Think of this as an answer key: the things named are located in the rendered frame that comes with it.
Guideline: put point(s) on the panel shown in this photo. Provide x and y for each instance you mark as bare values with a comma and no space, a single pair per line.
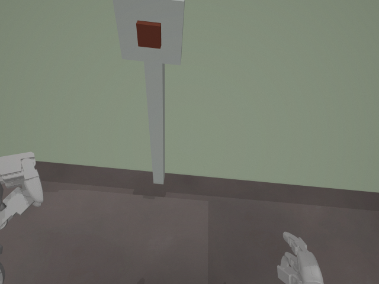
170,13

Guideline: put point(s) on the robot left hand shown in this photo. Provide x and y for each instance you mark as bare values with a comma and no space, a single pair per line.
19,170

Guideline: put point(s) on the robot right hand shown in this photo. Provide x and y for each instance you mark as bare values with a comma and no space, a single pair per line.
304,268

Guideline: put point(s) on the button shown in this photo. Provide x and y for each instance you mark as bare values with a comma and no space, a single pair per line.
149,34

